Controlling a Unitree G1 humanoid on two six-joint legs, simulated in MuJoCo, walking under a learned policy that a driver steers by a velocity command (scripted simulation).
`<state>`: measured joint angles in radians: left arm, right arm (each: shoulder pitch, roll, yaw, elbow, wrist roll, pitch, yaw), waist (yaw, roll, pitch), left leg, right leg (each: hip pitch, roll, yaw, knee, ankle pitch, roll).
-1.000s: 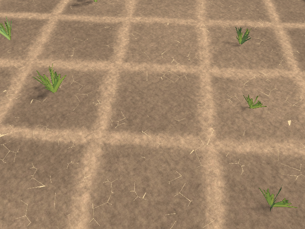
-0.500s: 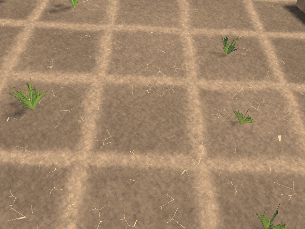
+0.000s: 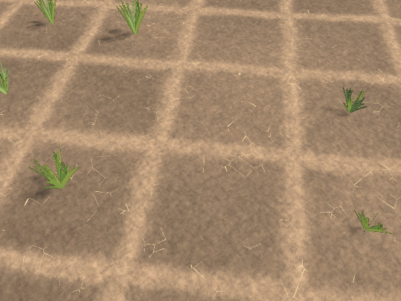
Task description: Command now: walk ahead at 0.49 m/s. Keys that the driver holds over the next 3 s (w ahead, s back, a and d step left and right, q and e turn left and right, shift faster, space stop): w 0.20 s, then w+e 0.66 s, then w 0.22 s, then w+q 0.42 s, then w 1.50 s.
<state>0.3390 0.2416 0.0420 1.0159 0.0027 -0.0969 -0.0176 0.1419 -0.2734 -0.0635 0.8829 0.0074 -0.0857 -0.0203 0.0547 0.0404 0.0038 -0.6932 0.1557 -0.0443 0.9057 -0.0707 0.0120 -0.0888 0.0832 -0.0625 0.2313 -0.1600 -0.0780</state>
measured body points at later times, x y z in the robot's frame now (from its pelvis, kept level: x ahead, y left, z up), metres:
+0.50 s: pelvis +0.29 +0.07 +0.00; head +0.31 +0.08 +0.45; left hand +0.42 +0.34 -0.13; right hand +0.31 -0.20 -0.13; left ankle +0.29 +0.16 -0.75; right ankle +0.35 -0.11 -0.66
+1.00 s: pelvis +0.56 -0.04 +0.00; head +0.59 -0.06 +0.44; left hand +0.74 +0.18 -0.12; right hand +0.61 -0.35 -0.11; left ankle +0.65 +0.12 -0.67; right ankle +0.56 -0.10 -0.75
